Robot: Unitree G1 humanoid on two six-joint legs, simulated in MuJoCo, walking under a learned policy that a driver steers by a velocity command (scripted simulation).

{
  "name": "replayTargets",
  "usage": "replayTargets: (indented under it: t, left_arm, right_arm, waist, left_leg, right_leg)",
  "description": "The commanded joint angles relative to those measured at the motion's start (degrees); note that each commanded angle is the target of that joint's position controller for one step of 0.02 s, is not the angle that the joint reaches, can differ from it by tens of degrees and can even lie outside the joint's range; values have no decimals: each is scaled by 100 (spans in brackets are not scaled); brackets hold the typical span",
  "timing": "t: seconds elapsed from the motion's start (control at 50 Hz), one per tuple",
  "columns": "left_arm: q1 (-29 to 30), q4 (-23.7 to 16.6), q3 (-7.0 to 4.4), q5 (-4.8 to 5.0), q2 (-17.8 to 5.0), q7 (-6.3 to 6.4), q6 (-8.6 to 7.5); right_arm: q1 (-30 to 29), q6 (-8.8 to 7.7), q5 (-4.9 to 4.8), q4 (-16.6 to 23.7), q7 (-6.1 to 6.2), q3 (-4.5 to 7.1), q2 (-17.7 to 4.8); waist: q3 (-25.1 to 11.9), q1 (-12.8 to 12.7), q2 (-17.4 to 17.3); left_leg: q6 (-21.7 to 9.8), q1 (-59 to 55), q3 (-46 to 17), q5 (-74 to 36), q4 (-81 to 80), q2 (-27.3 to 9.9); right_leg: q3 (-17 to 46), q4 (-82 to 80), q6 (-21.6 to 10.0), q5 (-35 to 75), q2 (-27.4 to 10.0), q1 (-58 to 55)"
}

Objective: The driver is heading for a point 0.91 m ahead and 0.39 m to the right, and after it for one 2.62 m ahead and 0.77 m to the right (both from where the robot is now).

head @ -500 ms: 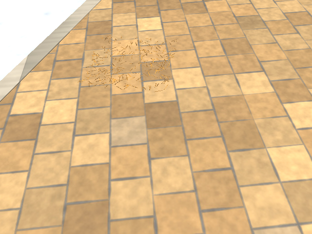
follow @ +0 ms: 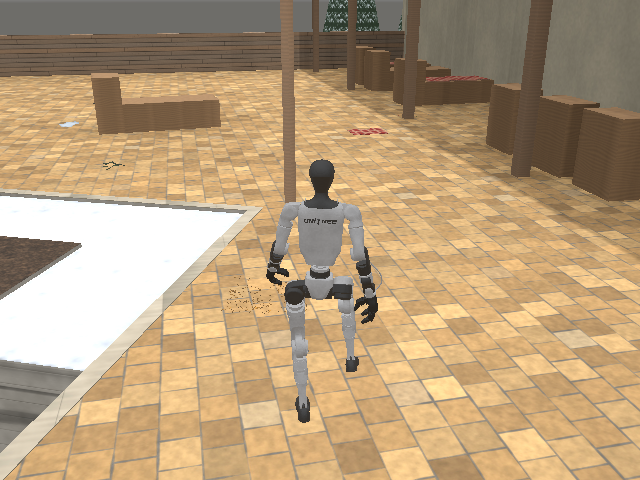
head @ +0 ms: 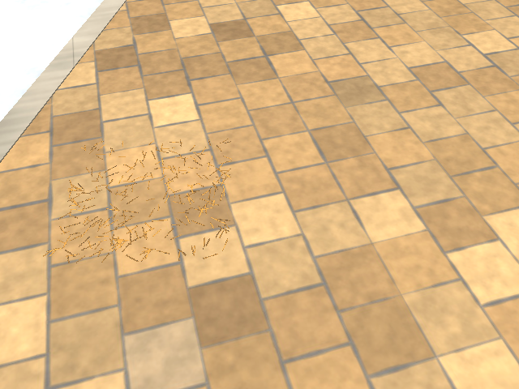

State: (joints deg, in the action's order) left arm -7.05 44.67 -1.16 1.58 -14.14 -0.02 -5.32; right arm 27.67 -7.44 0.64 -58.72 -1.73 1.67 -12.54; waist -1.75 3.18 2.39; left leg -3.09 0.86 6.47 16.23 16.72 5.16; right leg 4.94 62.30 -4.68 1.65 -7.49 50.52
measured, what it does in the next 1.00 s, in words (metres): walks ahead, turning right: right foot, then left foot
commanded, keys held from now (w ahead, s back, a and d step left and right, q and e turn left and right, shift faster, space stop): w+e+shift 0.74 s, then e+shift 0.22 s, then q+shift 0.04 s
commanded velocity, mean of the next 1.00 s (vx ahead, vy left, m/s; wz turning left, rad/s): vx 0.89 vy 0.00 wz -0.86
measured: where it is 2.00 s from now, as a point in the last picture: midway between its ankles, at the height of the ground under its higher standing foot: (354, 247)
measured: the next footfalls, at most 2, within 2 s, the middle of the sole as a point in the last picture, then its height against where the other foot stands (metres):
right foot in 0.20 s outside the picture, level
left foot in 0.64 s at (277, 290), level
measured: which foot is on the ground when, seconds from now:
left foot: down 0.00-0.22, up 0.24-0.62, down 0.64-1.00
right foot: up 0.00-0.18, down 0.20-0.64, up 0.66-1.00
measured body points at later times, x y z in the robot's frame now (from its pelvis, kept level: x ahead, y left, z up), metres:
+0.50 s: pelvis +0.45 -0.07 +0.00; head +0.46 -0.09 +0.45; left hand +0.54 +0.17 -0.12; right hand +0.61 -0.37 -0.04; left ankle +0.72 +0.06 -0.66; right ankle +0.38 -0.10 -0.74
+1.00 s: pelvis +0.81 -0.21 -0.01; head +0.83 -0.26 +0.43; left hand +1.16 -0.26 -0.06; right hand +0.58 -0.40 -0.14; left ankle +0.82 -0.03 -0.74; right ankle +0.87 -0.42 -0.70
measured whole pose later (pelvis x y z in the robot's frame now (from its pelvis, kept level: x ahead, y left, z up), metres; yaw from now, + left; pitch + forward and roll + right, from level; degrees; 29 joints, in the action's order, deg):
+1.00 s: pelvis +0.81 -0.21 -0.01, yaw -52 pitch +0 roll +4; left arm -0.9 31.8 -3.8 0.6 -18.5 -3.3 -1.6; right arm 19.8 -4.7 -1.1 -47.5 1.7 4.9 -18.7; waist 5.7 6.3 2.0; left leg 1.3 -2.0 12.3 22.7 21.1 0.3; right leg -2.4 42.6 -2.7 0.2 -2.8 40.8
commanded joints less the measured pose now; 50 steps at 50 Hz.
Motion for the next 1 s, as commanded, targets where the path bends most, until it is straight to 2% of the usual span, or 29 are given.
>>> replayTargets:
  t: [0.02,0.1,0.14,0.18,0.2,0.22,0.24,0.26,0.28,0.3,0.32,0.34,0.38,0.44,0.5,0.58,0.6,0.62,0.64,0.66,0.68,0.7,0.72,0.74,0.78,0.82,0.86,0.92,1.0]
  left_arm:
    - [254,-306,-20,-3,-157,-99,-64]
    - [1044,-705,-5,60,-96,-367,-146]
    - [1053,-861,-107,81,-324,-491,-180]
    - [-83,-745,-306,128,-723,-518,-73]
    - [-1599,-356,-500,93,-1138,-470,11]
    - [-2720,-102,-652,71,-1485,-340,123]
    - [-2288,-217,-701,-9,-1787,-280,147]
    - [-2318,-264,-561,-119,-1184,-238,83]
    - [-2397,-270,-484,-234,-830,-216,1]
    - [-2055,-269,-414,-231,-642,-292,-70]
    - [-1607,-377,-379,-173,-572,-313,-124]
    - [-1215,-513,-371,-166,-607,-270,-116]
    - [-971,-573,-345,-52,-565,-192,-58]
    - [-1092,-587,-353,12,-649,7,-45]
    - [-1442,-460,-424,57,-797,35,9]
    - [-1592,-340,-467,158,-712,84,45]
    - [-1535,-349,-488,121,-725,95,82]
    - [-1397,-404,-483,43,-731,69,119]
    - [-1064,-614,-378,-143,-531,1,139]
    - [-2066,-779,-153,-73,299,-49,114]
    - [-2208,-910,-47,306,-43,-13,87]
    - [-1541,-847,-150,287,-549,44,150]
    - [-904,-951,-201,98,-763,34,169]
    - [-415,-1097,-212,-61,-692,4,160]
    - [-284,-1270,-264,27,-556,-62,243]
    - [-327,-1408,-251,80,-396,-60,373]
    - [-213,-1531,-211,-28,-358,-89,389]
    - [-82,-1405,-231,-90,-429,-239,339]
    - [87,-1487,-383,-142,-708,-427,338]
  right_arm:
    - [-510,-207,18,517,137,43,-668]
    - [-136,-72,15,443,236,27,-901]
    - [-201,49,111,588,323,78,-1210]
    - [-483,240,221,785,454,175,-1519]
    - [-880,305,228,977,451,211,-1607]
    - [-1211,246,163,1156,415,197,-1496]
    - [-415,-54,62,1474,206,-148,-95]
    - [-815,-430,-189,1822,55,-139,-610]
    - [-1641,-547,-345,2104,35,-75,-863]
    - [-1905,-563,-265,2264,63,-94,-758]
    - [-1783,-498,-130,2213,98,-81,-693]
    - [-1493,-387,-44,2168,93,-55,-674]
    - [-1423,-199,8,2217,131,19,-774]
    - [-2524,-148,160,2714,226,-43,-602]
    - [-3197,-136,-10,3031,247,-38,-433]
    - [-3326,-193,-300,3194,251,234,-959]
    - [-3040,-237,-326,3143,246,328,-1118]
    - [-2219,-272,-338,2987,252,464,-1308]
    - [-797,-236,-327,2776,289,524,-1437]
    - [9,-190,-71,2622,280,571,-1854]
    - [-17,-178,-54,2505,156,574,-1762]
    - [-399,-101,-59,2685,206,483,-1144]
    - [-540,-16,-58,2570,238,435,-1014]
    - [-612,30,13,2435,227,430,-1036]
    - [-1046,32,92,2235,203,326,-725]
    - [-1315,36,-52,2007,165,286,-575]
    - [-1672,46,-75,1901,203,362,-903]
    - [-1984,107,-82,1854,335,447,-1306]
    - [-1490,163,-301,1654,390,509,-1666]
  waist:
    - [903,-181,-174]
    - [1111,41,-234]
    - [765,-141,-588]
    - [70,-894,-1153]
    - [-598,-1596,-1271]
    - [-916,-2071,-646]
    - [-1035,-842,2101]
    - [-1898,-1054,1403]
    - [-1118,-1133,703]
    - [-453,-712,-572]
    - [-277,-373,-871]
    - [-10,-71,-861]
    - [381,142,-720]
    - [785,-182,-462]
    - [578,-666,25]
    - [427,-698,419]
    - [245,-503,465]
    - [-296,-29,468]
    - [-1332,676,461]
    - [-2478,212,-1764]
    - [-2537,161,-3208]
    - [-1462,430,-2115]
    - [-728,485,-1026]
    - [-204,426,-243]
    - [410,18,-418]
    - [550,-263,-728]
    - [692,-431,-720]
    - [434,-406,-634]
    - [50,-410,-672]
  left_leg:
    - [-410,1262,-131,-1521,-1306,-1357]
    - [-14,-130,334,-2763,-1129,-1575]
    - [146,-749,542,-5693,-411,-1674]
    - [144,-1047,608,-8400,1418,-1860]
    - [44,-500,490,-8605,3035,-1876]
    - [107,896,516,-6588,5350,-1333]
    - [487,4199,-282,1088,8073,-1]
    - [-38,4917,-1644,889,8113,-72]
    - [-293,5078,-1656,542,7627,-351]
    - [-344,4859,-1592,234,6980,-545]
    - [-279,4438,-1623,114,6475,-752]
    - [-130,4027,-1651,60,6126,-887]
    - [173,3710,-1435,49,5394,-1042]
    - [509,3027,-939,-1247,3570,-862]
    - [637,1949,-784,-2419,1962,-420]
    - [636,2006,-1304,-1988,948,-406]
    - [530,1772,-1268,-1692,909,-390]
    - [352,964,-1173,-1457,956,-425]
    - [85,-849,-1510,-868,1587,-1028]
    - [-802,-3201,-4328,1061,1043,-2591]
    - [-1146,-3430,-6575,3572,154,-3276]
    - [-865,-2663,-5773,3609,-31,-2897]
    - [-619,-1822,-4610,2376,16,-2610]
    - [-494,-998,-3715,1071,-9,-2339]
    - [-470,125,-2452,-964,-91,-2012]
    - [-437,517,-1566,-2930,-17,-1904]
    - [-499,975,-938,-3774,-251,-1898]
    - [-275,1146,16,-3755,-214,-1555]
    - [-116,520,179,-5202,678,-1688]
  right_leg:
    - [-275,-1092,-39,1405,103,-647]
    - [-733,-2392,-253,1483,385,-593]
    - [-1339,-2495,-357,864,856,-1192]
    - [-1633,-2124,-527,-290,1268,-2293]
    - [-1339,-2162,-773,-584,1280,-3901]
    - [-461,-2540,-971,-932,977,-5557]
    - [2738,-3143,-2215,-2178,-428,-7527]
    - [4791,-4571,-2357,-4388,-730,-7872]
    - [4459,-4902,-1873,-4108,-607,-7261]
    - [3947,-4990,-1656,-3364,-441,-6097]
    - [3461,-4936,-1609,-2882,-223,-5200]
    - [3003,-5037,-1573,-2550,106,-4407]
    - [2309,-5124,-1485,-1971,473,-3449]
    - [1547,-5111,-1356,-945,928,-2222]
    - [1515,-4935,-947,-1226,1108,-1971]
    - [2300,-4100,-732,-1302,772,-3614]
    - [2353,-3649,-649,-586,691,-3963]
    - [2171,-2715,-476,425,813,-4172]
    - [1824,-1098,-282,565,905,-3499]
    - [1168,1063,-29,-2886,1605,-1543]
    - [774,2210,2,-3202,1110,-191]
    - [571,2532,36,-2588,764,256]
    - [328,2412,50,-2214,605,207]
    - [224,2131,33,-2046,407,-38]
    - [254,1693,108,-2019,83,-518]
    - [66,1339,205,-2220,-31,-541]
    - [-167,488,368,-1718,9,-706]
    - [-635,-1336,387,96,278,-1796]
    - [-932,-2369,-16,-57,891,-2901]
Keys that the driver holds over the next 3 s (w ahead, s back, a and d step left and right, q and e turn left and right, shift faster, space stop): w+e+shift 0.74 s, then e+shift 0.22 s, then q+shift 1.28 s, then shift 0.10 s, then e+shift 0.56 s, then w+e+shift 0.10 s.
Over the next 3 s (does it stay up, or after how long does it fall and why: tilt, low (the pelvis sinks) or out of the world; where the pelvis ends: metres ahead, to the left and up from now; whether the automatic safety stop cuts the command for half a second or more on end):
stays up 1.01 -0.31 -0.01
